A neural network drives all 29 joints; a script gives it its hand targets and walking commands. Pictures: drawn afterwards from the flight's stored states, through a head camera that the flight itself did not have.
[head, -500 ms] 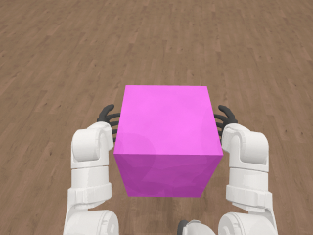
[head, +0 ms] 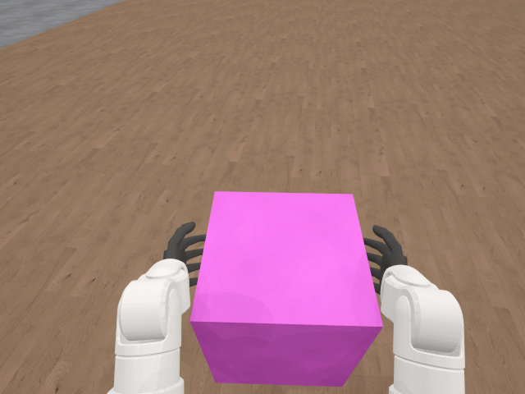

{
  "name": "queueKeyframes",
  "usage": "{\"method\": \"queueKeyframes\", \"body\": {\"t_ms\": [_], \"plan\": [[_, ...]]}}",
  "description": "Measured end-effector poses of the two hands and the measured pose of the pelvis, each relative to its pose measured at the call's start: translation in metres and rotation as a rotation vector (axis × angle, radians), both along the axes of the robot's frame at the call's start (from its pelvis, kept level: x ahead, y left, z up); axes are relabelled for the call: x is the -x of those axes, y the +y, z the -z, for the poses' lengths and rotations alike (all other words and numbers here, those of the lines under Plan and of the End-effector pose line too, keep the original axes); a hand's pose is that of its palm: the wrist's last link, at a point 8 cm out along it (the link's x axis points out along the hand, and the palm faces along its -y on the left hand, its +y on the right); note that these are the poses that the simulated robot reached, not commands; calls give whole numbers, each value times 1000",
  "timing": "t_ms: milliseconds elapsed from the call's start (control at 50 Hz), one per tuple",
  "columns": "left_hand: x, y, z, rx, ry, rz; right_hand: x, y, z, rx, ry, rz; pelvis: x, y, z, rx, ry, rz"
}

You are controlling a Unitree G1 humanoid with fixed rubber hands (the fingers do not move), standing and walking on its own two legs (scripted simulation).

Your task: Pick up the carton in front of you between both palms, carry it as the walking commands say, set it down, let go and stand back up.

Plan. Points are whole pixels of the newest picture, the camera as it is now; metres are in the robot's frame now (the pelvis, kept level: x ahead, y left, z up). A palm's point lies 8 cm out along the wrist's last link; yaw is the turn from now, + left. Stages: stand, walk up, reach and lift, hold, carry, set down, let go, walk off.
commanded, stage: carry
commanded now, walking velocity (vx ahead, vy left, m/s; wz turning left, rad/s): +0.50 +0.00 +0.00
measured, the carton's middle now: (280, 292) +0.27 +0.00 +0.03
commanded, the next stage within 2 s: none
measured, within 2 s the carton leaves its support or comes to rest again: neither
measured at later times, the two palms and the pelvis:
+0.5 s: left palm (211, 161) +0.52 +0.14 +0.10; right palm (358, 167) +0.52 -0.15 +0.10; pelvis +0.26 +0.00 +0.00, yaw -1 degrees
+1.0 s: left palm (207, 156) +0.58 +0.16 +0.08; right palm (342, 156) +0.59 -0.13 +0.08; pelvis +0.33 +0.01 -0.01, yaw +1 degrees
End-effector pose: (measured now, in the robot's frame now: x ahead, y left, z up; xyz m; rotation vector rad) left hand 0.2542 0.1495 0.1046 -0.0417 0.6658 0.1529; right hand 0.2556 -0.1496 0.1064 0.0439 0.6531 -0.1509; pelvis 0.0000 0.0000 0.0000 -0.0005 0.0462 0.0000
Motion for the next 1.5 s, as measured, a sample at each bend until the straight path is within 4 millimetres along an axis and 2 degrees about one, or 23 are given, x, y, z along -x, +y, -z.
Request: {"method": "queueKeyframes", "body": {"t_ms": [40,80,160,260,360,440,520,580,680,780,900,1080,1300,1500], "plan": [[-32,9,12,14,-2,7,-30,9,8,12,-2,9,-31,10,12,0,-12,15],[-61,16,26,22,31,20,-56,17,18,32,31,12,-55,18,16,-18,-9,26],[-100,20,38,22,138,47,-86,20,32,31,139,40,-89,29,2,1,5,50],[-148,16,32,16,144,76,-125,17,26,25,146,70,-135,33,-14,18,20,47],[-197,12,17,9,80,61,-180,12,12,21,82,54,-186,25,-17,19,20,37],[-238,4,4,0,10,29,-229,4,4,6,12,26,-231,11,-9,-1,2,28],[-279,-7,1,-35,-16,16,-275,-7,10,-35,-16,17,-271,-1,3,10,-5,14],[-299,-9,5,-39,33,9,-296,-10,17,-44,34,14,-289,-5,0,16,3,0],[-321,-7,13,-24,69,-4,-320,-7,20,-29,70,5,-312,-6,-2,17,12,-5],[-335,0,15,-7,46,-19,-339,0,17,-14,47,-7,-324,-4,1,16,26,-13],[-335,9,21,-1,51,-30,-343,9,21,-3,52,-23,-329,2,4,12,26,-18],[-320,17,33,-16,69,-21,-328,16,34,9,70,-34,-322,9,7,9,4,-18],[-301,18,44,-43,59,10,-305,18,45,33,60,-39,-301,14,4,3,-23,-19],[-292,22,60,-74,52,24,-299,22,61,66,51,-73,-283,16,2,-4,-31,-21]]}}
